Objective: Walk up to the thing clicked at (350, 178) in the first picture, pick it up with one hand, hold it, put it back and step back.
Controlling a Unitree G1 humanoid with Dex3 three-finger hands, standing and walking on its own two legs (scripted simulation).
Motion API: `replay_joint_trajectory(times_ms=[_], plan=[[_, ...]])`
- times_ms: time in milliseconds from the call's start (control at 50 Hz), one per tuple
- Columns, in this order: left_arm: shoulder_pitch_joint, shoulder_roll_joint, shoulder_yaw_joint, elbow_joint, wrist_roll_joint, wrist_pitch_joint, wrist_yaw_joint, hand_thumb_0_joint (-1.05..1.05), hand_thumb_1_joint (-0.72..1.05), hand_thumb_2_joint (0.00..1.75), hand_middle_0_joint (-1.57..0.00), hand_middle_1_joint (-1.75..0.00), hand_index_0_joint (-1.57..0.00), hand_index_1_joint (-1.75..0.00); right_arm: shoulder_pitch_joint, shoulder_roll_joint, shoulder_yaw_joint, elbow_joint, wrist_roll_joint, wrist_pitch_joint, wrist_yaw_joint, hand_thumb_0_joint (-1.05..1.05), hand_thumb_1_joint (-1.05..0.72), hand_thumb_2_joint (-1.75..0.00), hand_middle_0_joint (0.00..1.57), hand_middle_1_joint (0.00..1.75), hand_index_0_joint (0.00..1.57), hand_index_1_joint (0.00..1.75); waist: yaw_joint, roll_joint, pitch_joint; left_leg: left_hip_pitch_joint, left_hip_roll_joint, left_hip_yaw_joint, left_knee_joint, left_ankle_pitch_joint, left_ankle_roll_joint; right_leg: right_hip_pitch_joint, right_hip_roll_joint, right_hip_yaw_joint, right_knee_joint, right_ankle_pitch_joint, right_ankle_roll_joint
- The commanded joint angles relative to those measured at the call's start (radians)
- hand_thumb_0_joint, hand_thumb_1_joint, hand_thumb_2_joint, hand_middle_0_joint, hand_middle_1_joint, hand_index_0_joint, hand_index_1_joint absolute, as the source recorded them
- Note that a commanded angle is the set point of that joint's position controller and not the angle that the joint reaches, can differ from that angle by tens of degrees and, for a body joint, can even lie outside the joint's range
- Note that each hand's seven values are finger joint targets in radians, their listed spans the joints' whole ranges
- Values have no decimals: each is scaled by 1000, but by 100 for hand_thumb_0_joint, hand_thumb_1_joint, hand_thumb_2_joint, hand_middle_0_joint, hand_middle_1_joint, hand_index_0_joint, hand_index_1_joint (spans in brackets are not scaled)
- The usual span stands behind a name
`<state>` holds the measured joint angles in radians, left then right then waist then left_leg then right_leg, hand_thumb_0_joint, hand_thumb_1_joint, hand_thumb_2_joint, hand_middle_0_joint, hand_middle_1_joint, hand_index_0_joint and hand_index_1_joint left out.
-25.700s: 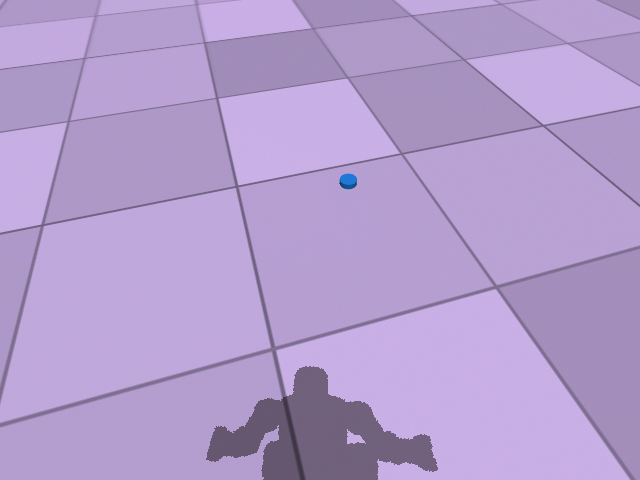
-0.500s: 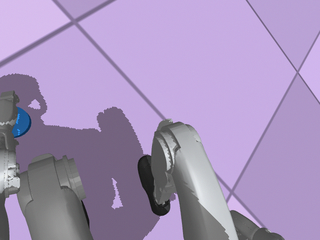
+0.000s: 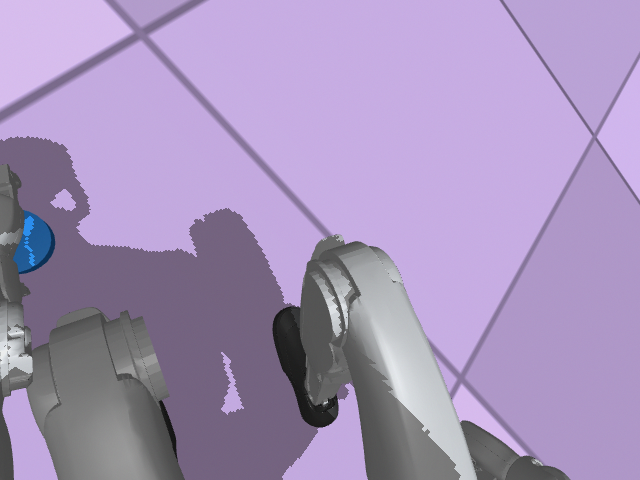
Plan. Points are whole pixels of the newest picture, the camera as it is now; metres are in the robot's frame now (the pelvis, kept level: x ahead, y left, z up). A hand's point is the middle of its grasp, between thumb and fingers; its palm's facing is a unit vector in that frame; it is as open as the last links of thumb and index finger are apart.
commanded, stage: open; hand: left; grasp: from above
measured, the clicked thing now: (15, 242) +0.42 +0.26 -0.29
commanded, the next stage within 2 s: withdraw in 0.10 s
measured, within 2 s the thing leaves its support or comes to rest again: neither
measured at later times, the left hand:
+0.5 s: hand out of the picture +0.43 +0.28 -0.22, palm faces -0.31 -0.16 -0.94, open 14.0 cm
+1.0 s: hand out of the picture +0.40 +0.26 -0.11, palm faces -0.51 -0.10 -0.85, open 13.7 cm
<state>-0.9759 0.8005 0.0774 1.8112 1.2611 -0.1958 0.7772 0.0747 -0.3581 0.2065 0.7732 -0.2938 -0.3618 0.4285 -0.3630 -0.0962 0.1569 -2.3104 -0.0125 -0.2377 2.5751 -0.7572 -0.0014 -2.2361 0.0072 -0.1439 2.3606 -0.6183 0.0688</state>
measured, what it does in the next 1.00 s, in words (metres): rises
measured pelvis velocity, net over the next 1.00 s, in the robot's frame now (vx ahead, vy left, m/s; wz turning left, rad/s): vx -0.01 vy -0.02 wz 0.15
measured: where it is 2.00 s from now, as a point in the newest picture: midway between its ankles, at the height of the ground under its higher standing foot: (241, 430)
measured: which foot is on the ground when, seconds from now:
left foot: down 0.00-1.00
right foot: down 0.00-1.00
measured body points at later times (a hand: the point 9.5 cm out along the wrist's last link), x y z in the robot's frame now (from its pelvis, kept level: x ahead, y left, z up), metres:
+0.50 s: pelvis +0.01 +0.00 +0.00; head +0.25 +0.12 +0.36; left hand +0.45 +0.29 -0.17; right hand +0.06 -0.26 -0.06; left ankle +0.06 +0.12 -0.27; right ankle +0.13 -0.13 -0.27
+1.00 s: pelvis -0.01 -0.02 +0.05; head +0.20 +0.05 +0.44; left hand +0.42 +0.26 -0.07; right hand +0.11 -0.29 -0.06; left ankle +0.06 +0.12 -0.27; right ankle +0.13 -0.13 -0.27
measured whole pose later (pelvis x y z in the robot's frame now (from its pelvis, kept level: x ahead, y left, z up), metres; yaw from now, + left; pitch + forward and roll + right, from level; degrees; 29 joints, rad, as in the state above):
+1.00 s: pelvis -0.01 -0.02 +0.05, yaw +8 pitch +33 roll -5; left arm -0.97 0.55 -0.05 1.57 1.22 -0.18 0.41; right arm 0.12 -0.32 0.05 0.73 -0.13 -0.11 0.18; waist -0.25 0.00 -0.09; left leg -2.22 -0.01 -0.10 2.33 -0.68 -0.01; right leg -2.22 -0.02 -0.03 2.24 -0.60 0.02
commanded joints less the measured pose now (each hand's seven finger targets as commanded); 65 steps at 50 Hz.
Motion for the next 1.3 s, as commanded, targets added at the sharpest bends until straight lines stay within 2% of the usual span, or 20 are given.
replay_joint_trajectory(times_ms=[0, 240, 360, 400, 460, 520, 560, 600, 620, 680, 760, 860, 1020, 1080, 1100, 1120, 1180, 1240, 1260, 1280], plan=[[-232, 134, -14, -94, -2, -16, 43, 0, -52, 100, -5, -102, -4, -102, 172, -323, -93, 17, 5, 0, -12, 0, -89, -90, 20, 30, 20, 30, -67, 433, -632, 426, 20, 94, -300, 213, -2, 380, 46, -112, -177, 208, -86], [-239, 135, -17, -84, -9, 9, 48, 0, -52, 99, -6, -104, -8, -102, 169, -328, -100, 9, 12, -1, -16, 0, -90, -90, 20, 30, 20, 30, -72, 424, -603, 413, 21, 88, -312, 184, -3, 358, 41, -108, -187, 186, -85], [-301, 177, 56, -220, -4, 23, 39, 0, -54, 100, -7, -103, -8, -102, 185, -324, -130, 14, 23, 3, -2, 0, -91, -90, 20, 30, 20, 30, -31, 583, -758, 552, 22, 91, -325, 273, -24, 354, 29, -110, -139, 264, -93], [-247, 182, 94, -310, -7, 36, 28, 0, -55, 101, -7, -103, -7, -102, 199, -314, -157, 22, 36, 17, 3, 0, -91, -90, 20, 30, 20, 30, 15, 658, -857, 594, 17, 106, -342, 315, -29, 356, 30, -104, -138, 288, -99], [-164, 61, 45, -389, -37, 72, -21, 0, -55, 102, -6, -103, -6, -103, 200, -293, -207, 29, 66, 51, 11, 0, -90, -90, 20, 30, 20, 30, 48, 654, -869, 578, 8, 143, -370, 322, -26, 306, 34, -89, -159, 289, -105], [-149, -36, -29, -584, -88, 116, -99, 0, -55, 104, -7, -105, -6, -106, 195, -265, -253, 20, 131, 106, -1, 0, -91, -90, 20, 30, 20, 30, 121, 641, -986, 591, 5, 165, -437, 298, -13, 301, 37, -57, -204, 259, -119], [-91, -107, -74, -540, -97, 163, -162, 0, -55, 105, -8, -106, -6, -107, 224, -256, -280, 26, 161, 151, -15, 0, -91, -91, 20, 30, 20, 30, 114, 524, -940, 546, 3, 177, -450, 295, -2, 305, 40, -39, -234, 259, -116], [-153, -137, -93, -584, -116, 189, -215, 0, -55, 106, -8, -106, -6, -108, 257, -241, -298, 18, 178, 192, -40, 0, -91, -91, 20, 30, 20, 30, 97, 429, -929, 515, -3, 175, -475, 271, 9, 317, 35, -21, -272, 243, -115], [-167, -211, -138, -543, -134, 197, -249, 0, -55, 106, -9, -106, -7, -108, 256, -224, -299, 15, 183, 212, -53, 0, -91, -91, 20, 30, 20, 30, 71, 362, -884, 472, -7, 178, -479, 238, 18, 321, 39, -12, -296, 217, -114], [-238, -203, -157, -550, -163, 179, -349, 0, -52, 104, -10, -105, -9, -107, 261, -207, -294, 7, 186, 242, -103, 0, -91, -91, 20, 30, 20, 30, 53, 221, -794, 385, -21, 178, -495, 133, 37, 355, 30, 19, -351, 100, -109], [-248, -156, -159, -469, -141, 120, -424, 0, -50, 102, -12, -104, -11, -106, 233, -177, -269, -26, 187, 254, -180, 0, -91, -91, 20, 30, 20, 30, 70, 124, -724, 306, -37, 215, -487, 80, 46, 408, 26, 63, -410, -6, -105], [-261, -101, -137, -384, -85, 43, -398, 0, -48, 101, -12, -103, -11, -104, 207, -151, -231, -54, 169, 257, -243, 0, -90, -90, 20, 30, 20, 30, 82, 137, -702, 280, -46, 235, -487, 41, 39, 421, 21, 81, -404, -78, -107], [-284, 18, -43, -285, 21, -30, -212, 0, -46, 97, -13, -100, -13, -99, 227, -174, -206, -53, 124, 218, -270, 0, -90, -90, 20, 30, 20, 30, 99, 258, -800, 380, -36, 234, -443, 135, 30, 359, 13, 45, -311, 32, -107], [-365, 83, 8, -391, 38, -43, -147, 0, -50, 99, -11, -101, -11, -100, 249, -184, -216, -34, 101, 205, -260, 0, -91, -90, 20, 30, 20, 30, 104, 391, -905, 485, -29, 229, -425, 184, 16, 345, 8, 28, -268, 85, -114], [-329, 99, 34, -441, 39, -37, -131, 0, -51, 99, -9, -101, -10, -101, 249, -184, -225, -29, 97, 205, -256, 0, -90, -90, 20, 30, 20, 30, 123, 445, -951, 539, -27, 230, -437, 219, 7, 351, 6, 19, -250, 122, -116], [-307, 74, 34, -440, 32, -27, -122, 0, -51, 99, -9, -101, -10, -100, 245, -182, -237, -26, 89, 201, -247, 0, -91, -90, 20, 30, 20, 30, 106, 453, -948, 554, -24, 229, -424, 220, 5, 329, 4, 12, -229, 127, -116], [-302, 46, 41, -568, 0, -3, -114, 0, -39, 93, -21, -89, -20, -88, 249, -182, -269, -12, 86, 195, -223, 0, -89, -89, 20, 30, 20, 30, 108, 510, -1003, 596, -23, 234, -431, 228, 5, 307, -2, 1, -233, 149, -115], [-198, 30, 47, -691, -50, 40, -149, 0, -43, 91, -15, -94, -17, -93, 281, -196, -314, -5, 114, 214, -211, 0, -90, -90, 20, 30, 20, 30, 166, 541, -1158, 678, -22, 237, -473, 321, -2, 374, -8, 5, -250, 233, -119], [-161, 3, 29, -662, -62, 60, -169, 0, -35, 96, -23, -86, -21, -85, 296, -195, -321, -3, 126, 223, -208, 0, -89, -89, 20, 30, 20, 30, 152, 514, -1144, 670, -19, 236, -475, 334, 1, 394, -5, 6, -259, 250, -118], [-121, -51, -2, -609, -76, 80, -196, 0, -41, 91, -15, -94, -17, -91, 307, -196, -325, 6, 137, 232, -205, 0, -90, -90, 20, 30, 20, 30, 148, 459, -1081, 637, -16, 228, -488, 337, 3, 373, -5, 1, -267, 256, -116]])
